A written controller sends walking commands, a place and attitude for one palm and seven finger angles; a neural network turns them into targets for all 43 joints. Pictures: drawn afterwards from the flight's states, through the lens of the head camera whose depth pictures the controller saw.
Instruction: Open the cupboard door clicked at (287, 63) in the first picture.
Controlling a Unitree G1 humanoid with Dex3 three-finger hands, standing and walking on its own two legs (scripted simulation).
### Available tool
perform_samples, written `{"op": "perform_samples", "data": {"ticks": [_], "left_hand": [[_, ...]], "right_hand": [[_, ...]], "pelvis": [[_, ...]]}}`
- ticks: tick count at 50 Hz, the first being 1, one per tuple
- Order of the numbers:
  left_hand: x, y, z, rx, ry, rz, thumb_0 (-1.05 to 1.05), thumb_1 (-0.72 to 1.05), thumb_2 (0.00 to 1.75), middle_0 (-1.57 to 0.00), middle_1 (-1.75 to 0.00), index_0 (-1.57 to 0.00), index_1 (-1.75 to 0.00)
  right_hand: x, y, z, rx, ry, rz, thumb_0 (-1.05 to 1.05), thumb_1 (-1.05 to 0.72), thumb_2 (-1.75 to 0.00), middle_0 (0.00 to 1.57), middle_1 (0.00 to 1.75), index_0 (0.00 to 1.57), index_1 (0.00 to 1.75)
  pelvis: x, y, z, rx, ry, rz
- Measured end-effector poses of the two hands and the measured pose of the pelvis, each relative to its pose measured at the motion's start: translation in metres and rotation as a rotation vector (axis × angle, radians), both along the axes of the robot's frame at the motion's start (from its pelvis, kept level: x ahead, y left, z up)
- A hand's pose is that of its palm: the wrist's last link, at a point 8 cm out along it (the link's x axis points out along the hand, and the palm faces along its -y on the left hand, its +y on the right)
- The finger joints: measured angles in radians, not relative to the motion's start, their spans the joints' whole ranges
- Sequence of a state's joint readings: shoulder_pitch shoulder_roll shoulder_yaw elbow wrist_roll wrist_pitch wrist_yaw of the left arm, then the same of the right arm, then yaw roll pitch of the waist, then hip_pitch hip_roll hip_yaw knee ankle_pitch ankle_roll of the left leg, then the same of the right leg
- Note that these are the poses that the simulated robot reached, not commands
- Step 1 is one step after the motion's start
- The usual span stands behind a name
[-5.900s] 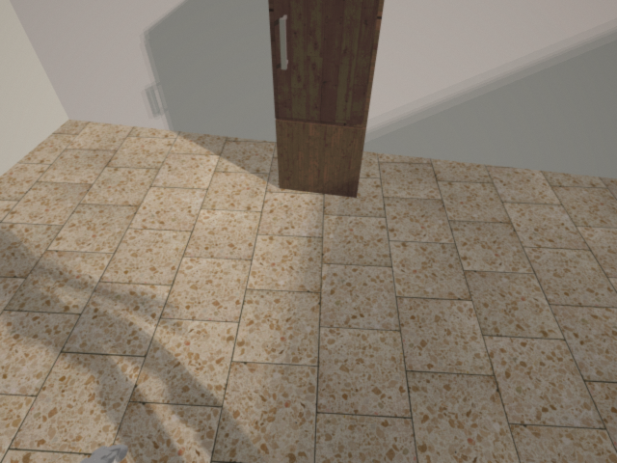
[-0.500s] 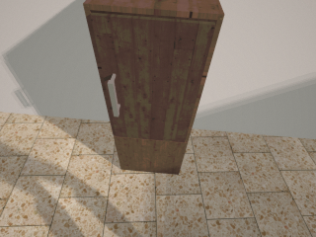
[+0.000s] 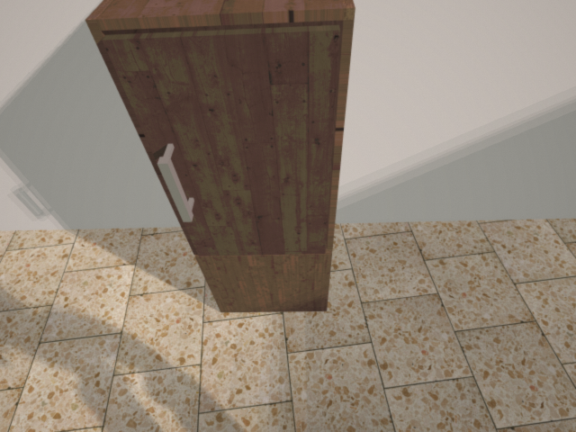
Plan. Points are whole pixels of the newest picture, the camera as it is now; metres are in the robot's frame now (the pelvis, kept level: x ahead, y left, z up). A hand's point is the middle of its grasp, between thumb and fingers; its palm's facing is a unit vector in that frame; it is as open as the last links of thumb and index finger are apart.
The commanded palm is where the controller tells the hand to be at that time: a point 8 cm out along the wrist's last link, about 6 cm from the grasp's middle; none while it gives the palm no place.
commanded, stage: look again from close up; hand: left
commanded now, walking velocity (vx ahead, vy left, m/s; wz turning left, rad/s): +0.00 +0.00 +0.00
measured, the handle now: (179, 185) +0.58 +0.24 -0.03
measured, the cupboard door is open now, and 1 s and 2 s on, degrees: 0 0 0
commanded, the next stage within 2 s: raise the hand with hooked fingers in 0.34 s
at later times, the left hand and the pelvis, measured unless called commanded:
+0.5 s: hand out of the picture +0.03 +0.17 -0.15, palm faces +0.14 -0.97 -0.22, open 7.3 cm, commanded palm +0.10 +0.22 -0.06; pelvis +0.00 -0.01 +0.00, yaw -1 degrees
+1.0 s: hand out of the picture +0.11 +0.22 -0.06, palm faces +0.10 -0.99 -0.04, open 9.4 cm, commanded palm +0.12 +0.26 -0.05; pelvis -0.09 +0.02 -0.10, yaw +1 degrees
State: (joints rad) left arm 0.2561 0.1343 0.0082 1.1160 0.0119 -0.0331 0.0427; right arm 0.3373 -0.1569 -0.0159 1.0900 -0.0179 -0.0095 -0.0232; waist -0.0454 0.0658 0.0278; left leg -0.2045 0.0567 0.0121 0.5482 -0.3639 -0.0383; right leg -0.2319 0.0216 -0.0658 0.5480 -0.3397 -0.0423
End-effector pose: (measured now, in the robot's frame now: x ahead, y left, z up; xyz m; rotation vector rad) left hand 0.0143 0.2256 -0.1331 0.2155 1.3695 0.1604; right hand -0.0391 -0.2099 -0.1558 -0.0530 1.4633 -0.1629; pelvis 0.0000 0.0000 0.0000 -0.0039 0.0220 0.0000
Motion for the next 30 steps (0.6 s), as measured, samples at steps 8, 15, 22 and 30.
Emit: {"op": "perform_samples", "data": {"ticks": [8, 15, 22, 30], "left_hand": [[0.015, -0.007, 0.005, 0.018, -0.078, 0.027, 0.01, 0.94, 0.90, -0.20, -0.30, -0.20, -0.30], [0.005, -0.011, 0.004, 0.008, -0.067, 0.043, 0.01, 0.93, 0.90, -0.20, -0.30, -0.20, -0.30], [-0.015, -0.016, 0.000, -0.020, -0.015, 0.058, 0.01, 0.92, 0.90, -0.20, -0.30, -0.20, -0.30], [0.088, 0.011, 0.099, 0.032, -0.769, 0.101, 0.03, 0.91, 0.88, -0.21, -0.33, -0.20, -0.32]], "right_hand": [[0.032, -0.003, -0.007, 0.016, -0.070, 0.044, 0.01, -0.92, -0.90, 0.20, 0.30, 0.19, 0.29], [0.038, -0.015, -0.002, -0.004, -0.084, 0.055, 0.02, -0.93, -0.90, 0.20, 0.30, 0.19, 0.29], [0.033, -0.017, 0.003, -0.019, -0.069, 0.062, 0.01, -0.92, -0.90, 0.20, 0.30, 0.19, 0.29], [0.088, -0.041, 0.026, -0.158, -0.477, 0.071, 0.02, -0.92, -0.90, 0.20, 0.30, 0.20, 0.30]], "pelvis": [[0.007, -0.010, -0.001, 0.013, -0.028, 0.005], [0.006, -0.014, 0.001, 0.016, -0.033, 0.005], [0.002, -0.015, 0.003, 0.015, -0.033, 0.001], [-0.019, 0.001, -0.002, 0.015, 0.000, 0.017]]}}
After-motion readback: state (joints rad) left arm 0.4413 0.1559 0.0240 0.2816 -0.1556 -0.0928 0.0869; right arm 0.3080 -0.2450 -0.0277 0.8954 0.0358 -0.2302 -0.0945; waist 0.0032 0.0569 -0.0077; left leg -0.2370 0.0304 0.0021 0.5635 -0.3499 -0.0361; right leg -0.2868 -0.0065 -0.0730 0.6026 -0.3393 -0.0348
